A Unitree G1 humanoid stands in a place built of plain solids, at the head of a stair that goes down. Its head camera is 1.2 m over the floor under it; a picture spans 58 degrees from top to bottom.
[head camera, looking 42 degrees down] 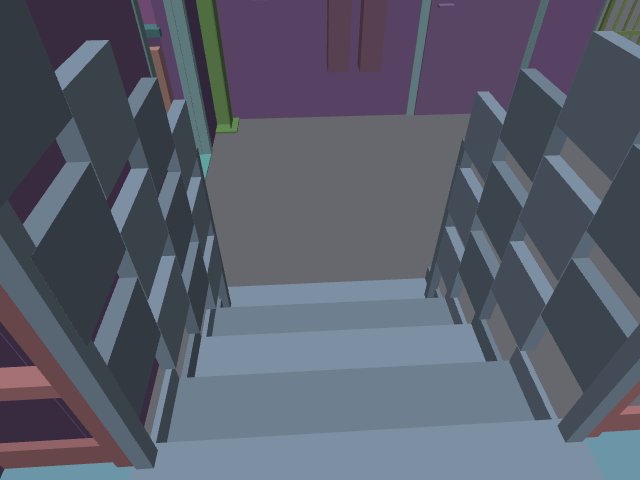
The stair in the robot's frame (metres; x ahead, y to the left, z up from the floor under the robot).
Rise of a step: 0.18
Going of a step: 0.30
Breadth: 1.22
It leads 3 degrees to the left of straight ahead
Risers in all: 5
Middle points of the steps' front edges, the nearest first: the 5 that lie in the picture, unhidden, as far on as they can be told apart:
0.54 -0.11 0.00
0.84 -0.10 -0.17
1.14 -0.08 -0.35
1.44 -0.06 -0.53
1.74 -0.04 -0.70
